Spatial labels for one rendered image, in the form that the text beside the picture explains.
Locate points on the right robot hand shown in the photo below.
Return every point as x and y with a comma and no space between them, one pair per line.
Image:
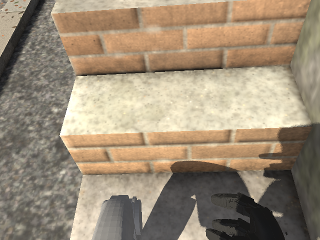
262,226

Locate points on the left robot thigh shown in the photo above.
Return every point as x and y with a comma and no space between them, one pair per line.
120,219

